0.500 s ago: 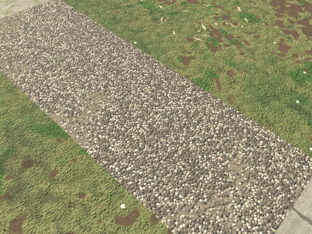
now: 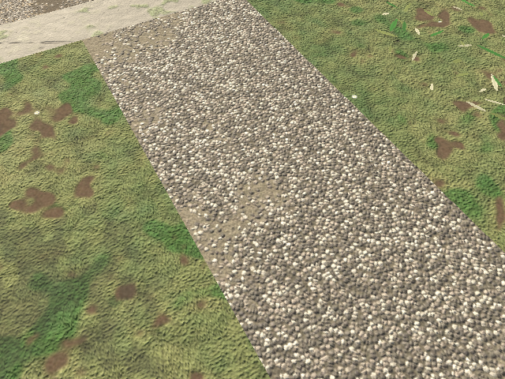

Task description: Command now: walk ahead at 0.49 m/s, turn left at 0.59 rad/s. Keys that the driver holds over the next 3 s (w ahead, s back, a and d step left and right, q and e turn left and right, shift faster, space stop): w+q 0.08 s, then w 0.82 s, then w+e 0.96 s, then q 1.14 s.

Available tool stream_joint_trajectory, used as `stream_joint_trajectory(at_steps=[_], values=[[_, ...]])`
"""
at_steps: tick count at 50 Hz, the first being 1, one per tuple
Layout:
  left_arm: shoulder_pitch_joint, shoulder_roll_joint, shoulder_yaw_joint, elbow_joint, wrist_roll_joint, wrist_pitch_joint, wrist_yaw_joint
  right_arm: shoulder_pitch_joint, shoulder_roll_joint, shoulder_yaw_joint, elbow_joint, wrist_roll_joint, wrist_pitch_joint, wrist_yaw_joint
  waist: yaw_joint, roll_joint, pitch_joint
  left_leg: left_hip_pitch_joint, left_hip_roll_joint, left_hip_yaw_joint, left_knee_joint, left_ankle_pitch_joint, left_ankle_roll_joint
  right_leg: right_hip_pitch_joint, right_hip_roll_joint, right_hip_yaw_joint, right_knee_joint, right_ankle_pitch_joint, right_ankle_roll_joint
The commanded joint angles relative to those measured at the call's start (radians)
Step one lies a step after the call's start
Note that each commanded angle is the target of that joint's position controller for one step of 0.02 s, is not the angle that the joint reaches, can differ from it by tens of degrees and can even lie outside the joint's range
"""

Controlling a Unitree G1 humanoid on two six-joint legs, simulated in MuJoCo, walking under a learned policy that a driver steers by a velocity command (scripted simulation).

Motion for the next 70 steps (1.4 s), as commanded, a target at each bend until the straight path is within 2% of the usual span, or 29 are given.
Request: stream_joint_trajectory(at_steps=[1, 5, 10, 14, 16, 18, 19, 20, 21, 22, 23, 24, 25, 30, 36, 41, 44, 45, 46, 47, 48, 49, 50, 51, 52, 56, 63, 67, 70], values=[[0.030, 0.084, 0.024, -0.020, 0.000, -0.014, -0.005, 0.034, -0.034, -0.015, -0.082, 0.004, 0.006, 0.005, 0.000, -0.114, -0.048, -0.177, 0.122, -0.025, -0.004, 0.057, -0.002, 0.163, -0.282, 0.259, -0.269, 0.022, -0.167], [0.065, 0.136, 0.044, 0.014, -0.006, -0.020, -0.005, -0.057, -0.027, -0.008, -0.142, -0.011, 0.016, 0.005, 0.009, -0.076, -0.012, -0.269, 0.143, -0.030, -0.145, 0.169, -0.017, 0.172, -0.303, 0.148, -0.310, 0.131, -0.196], [0.108, 0.168, 0.044, 0.041, -0.019, 0.000, -0.007, -0.211, -0.013, 0.010, -0.184, -0.013, -0.011, 0.034, 0.056, -0.069, 0.015, -0.207, 0.106, 0.053, -0.466, 0.362, -0.009, 0.202, -0.259, 0.016, -0.297, 0.161, -0.165], [0.179, 0.203, 0.048, 0.080, -0.040, 0.024, -0.008, -0.315, -0.032, 0.012, -0.236, -0.007, -0.014, 0.053, 0.081, -0.095, 0.045, -0.190, 0.083, 0.098, -0.598, 0.268, 0.013, 0.305, -0.312, 0.030, -0.257, 0.136, -0.145], [0.176, 0.219, 0.050, 0.091, -0.047, 0.040, -0.005, -0.287, -0.060, 0.001, -0.242, -0.012, -0.017, 0.057, 0.043, -0.119, 0.024, -0.114, 0.048, 0.130, -0.654, 0.191, 0.044, 0.349, -0.330, 0.024, -0.177, 0.276, -0.125], [0.171, 0.192, 0.035, 0.093, -0.039, 0.050, 0.000, -0.026, -0.141, -0.048, -0.162, -0.019, -0.017, 0.047, -0.093, -0.097, -0.135, 0.281, -0.025, 0.174, -0.711, 0.243, 0.092, 0.260, -0.251, -0.062, 0.154, 0.526, -0.071], [0.172, 0.135, 0.009, 0.059, -0.006, 0.045, 0.002, 0.164, -0.240, -0.079, -0.131, -0.023, -0.010, 0.028, -0.159, 0.057, -0.278, 0.592, 0.183, -0.096, -0.697, 0.292, 0.162, 0.018, -0.191, -0.098, 0.513, 0.221, -0.019], [0.267, 0.029, -0.021, 0.040, -0.009, 0.018, -0.007, 0.160, -0.312, -0.080, -0.132, -0.028, -0.012, 0.030, -0.064, 0.276, -0.380, 0.803, 0.387, -0.597, -0.867, 0.118, 0.316, -0.331, -0.016, 0.009, 0.815, -0.439, 0.023], [0.199, 0.142, 0.005, 0.051, -0.044, -0.002, -0.013, 0.158, -0.210, -0.056, -0.136, -0.025, -0.022, 0.036, -0.108, 0.138, -0.356, 0.769, 0.383, -0.620, -0.924, 0.085, 0.294, -0.431, -0.059, 0.139, 0.922, -0.435, 0.009], [0.126, 0.159, 0.013, 0.022, -0.063, -0.009, -0.016, 0.095, -0.171, -0.042, -0.137, -0.027, -0.028, 0.039, -0.088, 0.113, -0.225, 0.660, 0.349, -0.452, -0.920, 0.175, 0.254, -0.488, -0.106, 0.123, 0.918, -0.343, -0.007], [0.094, 0.146, 0.010, 0.020, -0.048, -0.007, -0.009, 0.020, -0.137, -0.032, -0.146, -0.023, -0.029, 0.042, -0.055, 0.039, -0.166, 0.529, 0.301, -0.327, -0.929, 0.276, 0.225, -0.446, -0.151, 0.115, 0.863, -0.251, -0.007], [0.084, 0.139, 0.015, 0.022, -0.030, 0.000, -0.006, -0.036, -0.108, -0.025, -0.152, -0.027, -0.031, 0.046, -0.022, 0.031, -0.122, 0.421, 0.260, -0.242, -0.958, 0.340, 0.208, -0.397, -0.177, 0.117, 0.800, -0.193, -0.003], [0.108, 0.129, 0.017, 0.028, -0.027, 0.014, -0.008, -0.063, -0.083, -0.019, -0.154, -0.033, -0.036, 0.047, 0.010, 0.043, -0.112, 0.357, 0.234, -0.191, -0.994, 0.362, 0.200, -0.335, -0.196, 0.127, 0.768, -0.151, 0.000], [0.048, 0.081, 0.012, 0.006, -0.013, 0.052, 0.000, -0.020, -0.109, -0.030, -0.101, -0.030, -0.059, 0.032, 0.026, 0.009, -0.041, 0.307, 0.213, -0.071, -1.088, 0.467, 0.216, -0.378, -0.190, 0.120, 0.588, 0.009, 0.038], [-0.143, 0.052, -0.002, -0.045, -0.019, 0.037, -0.020, 0.059, -0.139, -0.035, -0.040, -0.022, -0.045, 0.010, -0.041, 0.024, 0.023, 0.348, 0.185, 0.021, -1.112, 0.371, 0.169, -0.359, -0.137, 0.077, 0.241, 0.251, 0.036], [-0.234, 0.069, -0.004, -0.095, -0.025, 0.023, -0.046, 0.107, -0.152, -0.041, 0.016, -0.012, -0.028, 0.003, -0.057, 0.035, 0.057, 0.487, 0.249, 0.007, -1.044, 0.395, 0.151, -0.378, -0.115, 0.078, 0.125, 0.160, -0.009], [-0.147, 0.107, 0.012, -0.080, -0.023, 0.016, -0.052, 0.071, -0.174, -0.047, 0.023, -0.011, -0.015, -0.002, 0.004, 0.063, -0.005, 0.527, 0.249, 0.019, -0.926, 0.660, 0.118, -0.212, -0.063, 0.032, 0.092, 0.062, -0.053], [-0.023, 0.137, 0.032, -0.043, -0.020, 0.017, -0.046, 0.053, -0.170, -0.044, 0.021, -0.014, -0.007, -0.004, 0.070, 0.057, -0.079, 0.504, 0.206, 0.056, -0.779, 0.817, 0.096, -0.041, -0.023, -0.004, 0.075, 0.067, -0.077], [0.153, 0.192, 0.055, 0.006, -0.018, 0.019, -0.037, 0.053, -0.146, -0.031, 0.010, -0.024, -0.004, -0.008, 0.136, 0.021, -0.203, 0.384, 0.152, 0.108, -0.547, 0.758, 0.059, 0.224, -0.069, 0.049, 0.111, 0.104, -0.116], [0.281, 0.293, 0.079, 0.024, -0.002, 0.026, -0.031, 0.177, -0.048, -0.002, -0.011, -0.033, -0.021, 0.001, 0.106, -0.206, -0.364, -0.022, 0.015, 0.143, -0.135, 0.385, -0.021, 0.639, -0.325, 0.491, 0.089, -0.022, -0.277], [0.301, 0.246, 0.064, 0.035, -0.024, 0.030, -0.036, 0.164, -0.039, 0.007, -0.001, -0.032, -0.046, 0.006, 0.110, -0.310, -0.436, -0.214, -0.075, 0.020, 0.052, -0.193, -0.038, 0.734, -0.398, 0.838, -0.108, -0.155, -0.331], [0.228, 0.196, 0.047, 0.021, -0.032, 0.030, -0.036, 0.080, -0.121, -0.014, -0.027, -0.006, -0.067, 0.015, 0.110, -0.246, -0.303, -0.328, -0.007, -0.029, 0.132, -0.163, -0.017, 0.646, -0.371, 0.751, -0.134, -0.239, -0.280], [0.149, 0.164, 0.038, -0.005, -0.027, 0.032, -0.034, -0.006, -0.130, -0.012, -0.052, 0.004, -0.079, 0.016, 0.092, -0.159, -0.191, -0.340, 0.042, -0.003, 0.101, -0.075, -0.001, 0.493, -0.334, 0.615, -0.144, -0.192, -0.246], [0.090, 0.143, 0.032, -0.017, -0.018, 0.034, -0.035, -0.052, -0.124, -0.014, -0.062, -0.012, -0.081, 0.010, 0.061, -0.080, -0.107, -0.305, 0.080, 0.014, 0.025, 0.001, 0.001, 0.334, -0.296, 0.515, -0.169, -0.097, -0.232], [0.059, 0.116, 0.024, -0.027, -0.007, 0.030, -0.034, -0.048, -0.123, -0.021, -0.064, -0.028, -0.074, 0.004, 0.025, -0.080, -0.085, -0.232, 0.111, 0.005, -0.046, 0.050, 0.000, 0.233, -0.263, 0.457, -0.193, -0.013, -0.220], [0.075, 0.141, 0.033, -0.025, -0.016, 0.022, -0.020, -0.052, -0.080, -0.018, -0.080, -0.043, -0.041, -0.007, -0.013, -0.104, -0.055, -0.165, 0.111, 0.024, -0.211, 0.132, -0.049, 0.101, -0.211, 0.348, -0.263, 0.113, -0.244], [0.200, 0.175, 0.046, -0.001, -0.035, 0.043, 0.014, -0.315, -0.047, -0.003, -0.151, -0.029, -0.056, 0.008, 0.075, -0.114, -0.011, -0.121, 0.035, 0.035, -0.647, 0.443, -0.088, 0.109, -0.161, 0.299, -0.233, 0.066, -0.183], [0.243, 0.176, 0.050, 0.005, -0.039, 0.062, 0.023, -0.384, -0.079, -0.010, -0.178, -0.019, -0.076, 0.028, 0.086, -0.122, -0.009, -0.072, 0.009, 0.014, -0.757, 0.389, -0.077, 0.191, -0.195, 0.392, -0.143, 0.025, -0.172], [0.208, 0.170, 0.052, -0.014, -0.033, 0.073, 0.027, -0.265, -0.121, -0.029, -0.152, -0.018, -0.090, 0.028, 0.009, -0.153, -0.052, 0.114, 0.002, 0.032, -0.823, 0.300, -0.035, 0.194, -0.180, 0.438, -0.020, 0.075, -0.135]])
Next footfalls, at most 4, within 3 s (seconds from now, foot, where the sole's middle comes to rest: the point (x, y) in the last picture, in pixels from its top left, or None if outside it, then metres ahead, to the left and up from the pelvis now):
0.36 left None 0.34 0.19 -0.77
0.92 right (263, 298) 0.69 0.00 -0.77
1.42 left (189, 224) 0.94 0.23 -0.77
1.94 right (292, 176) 1.14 -0.11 -0.77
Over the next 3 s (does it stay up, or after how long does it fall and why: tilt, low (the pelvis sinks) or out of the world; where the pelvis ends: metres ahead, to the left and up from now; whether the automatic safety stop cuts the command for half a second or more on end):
stays up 1.18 -0.01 0.00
